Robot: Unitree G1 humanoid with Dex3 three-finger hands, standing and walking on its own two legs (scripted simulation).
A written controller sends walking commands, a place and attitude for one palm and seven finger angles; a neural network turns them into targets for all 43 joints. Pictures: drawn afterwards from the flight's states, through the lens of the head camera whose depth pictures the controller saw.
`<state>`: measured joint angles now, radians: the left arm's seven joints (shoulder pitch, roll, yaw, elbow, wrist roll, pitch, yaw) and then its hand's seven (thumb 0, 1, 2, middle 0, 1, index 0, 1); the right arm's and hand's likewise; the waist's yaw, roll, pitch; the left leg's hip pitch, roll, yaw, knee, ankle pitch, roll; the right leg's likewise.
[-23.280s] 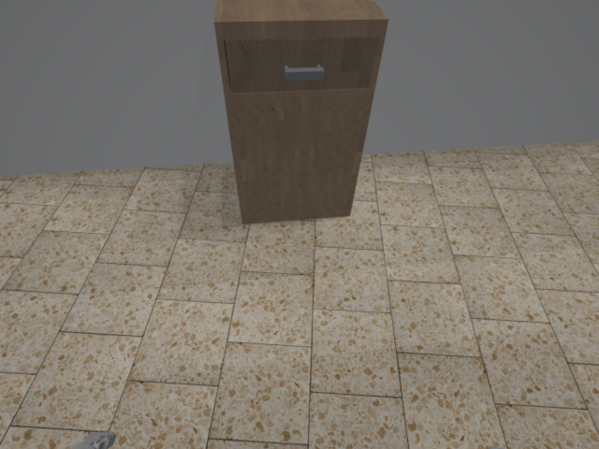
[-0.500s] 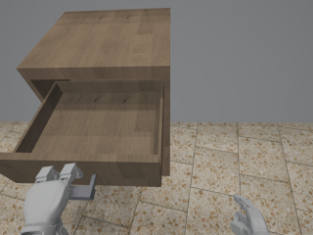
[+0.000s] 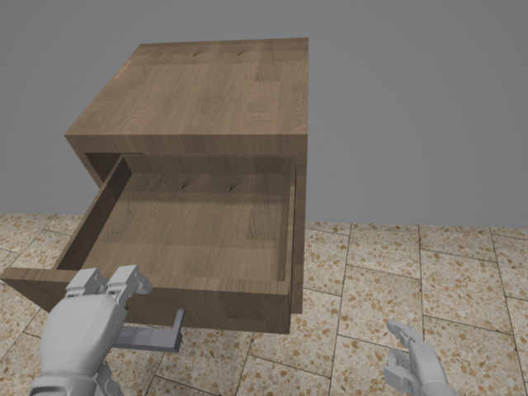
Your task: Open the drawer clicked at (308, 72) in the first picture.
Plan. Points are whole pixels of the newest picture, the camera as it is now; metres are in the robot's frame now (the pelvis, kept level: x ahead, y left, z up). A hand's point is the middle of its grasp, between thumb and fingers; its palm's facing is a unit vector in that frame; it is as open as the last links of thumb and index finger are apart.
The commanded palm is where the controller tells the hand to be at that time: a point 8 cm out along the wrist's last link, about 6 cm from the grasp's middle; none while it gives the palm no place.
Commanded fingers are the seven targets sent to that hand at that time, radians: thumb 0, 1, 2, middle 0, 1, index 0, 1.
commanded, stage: lift the hand off the handle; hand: left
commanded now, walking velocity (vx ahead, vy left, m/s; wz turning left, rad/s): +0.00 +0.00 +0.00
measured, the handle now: (147, 325) +0.22 +0.23 -0.03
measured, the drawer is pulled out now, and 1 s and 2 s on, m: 0.30 0.30 0.30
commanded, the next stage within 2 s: draw the hand back to the body in 0.44 s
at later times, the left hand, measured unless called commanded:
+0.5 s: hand (99, 316) +0.18 +0.23 +0.11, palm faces +0.06 -0.15 -0.99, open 13.8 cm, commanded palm +0.15 +0.22 +0.17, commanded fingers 0.00 -0.50 0.30 -0.30 -1.20 -0.30 -1.20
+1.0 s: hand (74, 323) +0.16 +0.25 +0.12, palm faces +0.04 -0.11 -0.99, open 13.8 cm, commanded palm +0.14 +0.25 +0.18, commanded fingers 0.00 -0.50 0.30 -0.30 -1.20 -0.30 -1.20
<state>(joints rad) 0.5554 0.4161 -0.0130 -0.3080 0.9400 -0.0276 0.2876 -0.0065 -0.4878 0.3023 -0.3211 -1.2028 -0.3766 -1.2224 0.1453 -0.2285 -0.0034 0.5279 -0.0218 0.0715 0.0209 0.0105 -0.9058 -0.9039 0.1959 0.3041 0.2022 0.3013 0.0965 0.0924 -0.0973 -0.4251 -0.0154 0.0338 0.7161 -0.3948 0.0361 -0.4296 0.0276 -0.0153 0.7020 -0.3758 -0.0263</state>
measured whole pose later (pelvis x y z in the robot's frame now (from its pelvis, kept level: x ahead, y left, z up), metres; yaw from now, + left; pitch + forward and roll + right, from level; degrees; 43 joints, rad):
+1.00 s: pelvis +0.00 +0.00 +0.02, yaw +0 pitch +1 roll -1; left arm 0.58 0.53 0.09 -0.49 0.83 0.01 0.10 -0.01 -0.49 0.30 -0.32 -1.20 -0.32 -1.20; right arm 0.15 -0.26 0.02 0.51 0.01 0.10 0.01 0.01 -0.91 -0.90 0.20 0.30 0.20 0.30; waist 0.11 0.10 -0.04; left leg -0.25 -0.01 0.03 0.54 -0.31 0.04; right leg -0.24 0.03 -0.02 0.49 -0.28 -0.02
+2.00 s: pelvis +0.01 -0.02 +0.03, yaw +2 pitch -3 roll +0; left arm 0.55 0.33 0.28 -0.47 -0.06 -0.10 0.10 0.00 0.70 0.82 -0.22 -0.43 -0.22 -0.42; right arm 0.16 -0.21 0.01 0.62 0.01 -0.11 -0.07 0.01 -0.90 -0.90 0.20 0.30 0.20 0.30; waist 0.07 0.08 0.02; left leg -0.09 -0.01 -0.01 0.41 -0.26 0.01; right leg -0.08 0.04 -0.05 0.37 -0.24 -0.04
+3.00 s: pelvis -0.07 +0.01 +0.01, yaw +2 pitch +2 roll -2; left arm 0.63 0.37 0.36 -0.64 -0.03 -0.21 0.15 0.01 0.89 0.90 -0.21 -0.30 -0.21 -0.30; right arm 0.18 -0.19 0.01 0.55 0.01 -0.08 -0.05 0.01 -0.90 -0.90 0.20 0.30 0.21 0.30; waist 0.01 0.00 0.04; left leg -0.42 -0.03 0.00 0.64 -0.30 0.04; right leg -0.38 0.01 -0.05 0.55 -0.20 -0.01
